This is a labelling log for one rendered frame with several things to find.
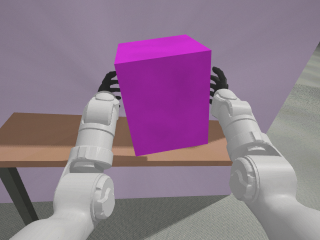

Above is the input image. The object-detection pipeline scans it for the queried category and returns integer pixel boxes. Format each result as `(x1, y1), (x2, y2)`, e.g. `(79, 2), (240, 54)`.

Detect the table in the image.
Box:
(0, 112), (233, 226)

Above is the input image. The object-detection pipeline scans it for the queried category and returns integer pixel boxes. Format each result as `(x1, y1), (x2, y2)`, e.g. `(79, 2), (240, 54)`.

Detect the robot left hand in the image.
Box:
(98, 71), (121, 107)

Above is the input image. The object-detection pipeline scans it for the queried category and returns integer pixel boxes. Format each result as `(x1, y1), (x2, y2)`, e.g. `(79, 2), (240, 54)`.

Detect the robot right upper arm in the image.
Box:
(229, 155), (320, 240)

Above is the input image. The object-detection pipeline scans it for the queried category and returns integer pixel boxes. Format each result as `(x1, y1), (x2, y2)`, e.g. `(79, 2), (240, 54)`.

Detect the robot left upper arm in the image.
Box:
(9, 173), (115, 240)

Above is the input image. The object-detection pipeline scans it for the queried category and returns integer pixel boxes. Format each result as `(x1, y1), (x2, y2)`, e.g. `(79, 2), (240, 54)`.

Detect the robot right hand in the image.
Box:
(209, 66), (229, 104)

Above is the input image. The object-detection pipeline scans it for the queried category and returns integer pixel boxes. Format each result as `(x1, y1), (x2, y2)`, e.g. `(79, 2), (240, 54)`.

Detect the carton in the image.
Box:
(114, 34), (212, 157)

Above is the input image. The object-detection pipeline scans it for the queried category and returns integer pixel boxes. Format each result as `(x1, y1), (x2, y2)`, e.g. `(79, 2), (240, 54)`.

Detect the robot right forearm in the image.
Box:
(210, 89), (298, 191)

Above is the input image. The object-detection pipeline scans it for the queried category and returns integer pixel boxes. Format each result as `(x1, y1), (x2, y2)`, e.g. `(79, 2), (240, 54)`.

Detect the robot left forearm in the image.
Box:
(53, 91), (120, 210)

